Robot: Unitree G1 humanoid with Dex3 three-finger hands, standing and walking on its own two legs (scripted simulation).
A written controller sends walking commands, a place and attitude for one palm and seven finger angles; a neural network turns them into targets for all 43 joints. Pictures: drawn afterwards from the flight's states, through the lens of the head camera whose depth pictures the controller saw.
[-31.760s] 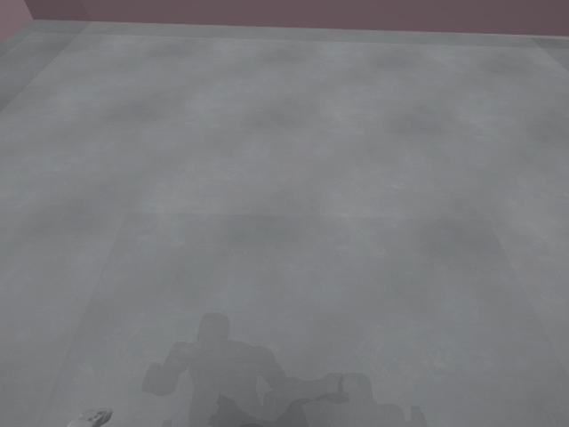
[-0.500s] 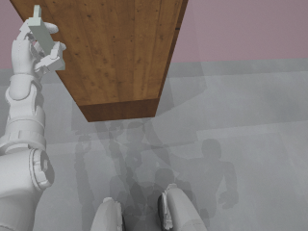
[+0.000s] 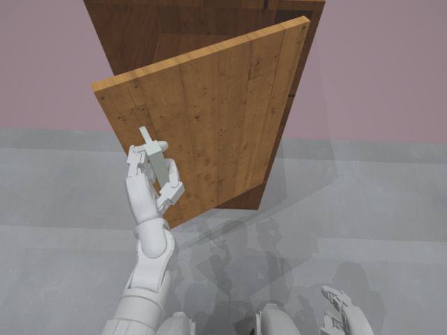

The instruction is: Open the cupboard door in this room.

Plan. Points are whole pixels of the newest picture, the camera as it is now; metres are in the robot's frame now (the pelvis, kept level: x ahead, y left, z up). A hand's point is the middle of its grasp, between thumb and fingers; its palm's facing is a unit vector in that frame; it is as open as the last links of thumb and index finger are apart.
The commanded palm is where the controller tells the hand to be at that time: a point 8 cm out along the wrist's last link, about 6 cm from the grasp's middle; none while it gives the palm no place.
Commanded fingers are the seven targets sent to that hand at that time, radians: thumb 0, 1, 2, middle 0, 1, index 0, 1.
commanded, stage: pull the door open along its arc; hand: left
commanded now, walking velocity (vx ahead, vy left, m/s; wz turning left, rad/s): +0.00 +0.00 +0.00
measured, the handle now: (156, 162) +0.41 +0.14 +0.03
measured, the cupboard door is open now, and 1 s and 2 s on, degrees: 31 49 52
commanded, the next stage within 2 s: open thumb and fingers to let go in 0.26 s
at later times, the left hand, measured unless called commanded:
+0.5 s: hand (218, 217) +0.31 +0.02 +0.04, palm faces +0.35 -0.94 -0.05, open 6.3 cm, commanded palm +0.25 +0.07 +0.03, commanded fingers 0.00 0.34 0.66 -0.36 -1.29 -0.36 -1.29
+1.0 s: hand (215, 219) +0.30 +0.03 +0.04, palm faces +0.35 -0.94 -0.02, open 14.0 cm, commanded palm +0.26 +0.07 +0.03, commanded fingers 0.00 -0.50 0.30 -0.21 -0.65 -0.21 -0.65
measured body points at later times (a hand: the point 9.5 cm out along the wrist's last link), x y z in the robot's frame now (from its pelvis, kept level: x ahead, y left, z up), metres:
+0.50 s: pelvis -0.01 -0.05 +0.00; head +0.06 -0.06 +0.44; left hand +0.28 +0.07 +0.04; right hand +0.19 -0.24 -0.11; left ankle -0.03 +0.12 -0.66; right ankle +0.02 -0.12 -0.66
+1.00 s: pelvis -0.03 -0.04 -0.01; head +0.04 -0.05 +0.44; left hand +0.28 +0.07 +0.04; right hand +0.13 -0.26 -0.12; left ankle -0.03 +0.12 -0.66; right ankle +0.02 -0.12 -0.66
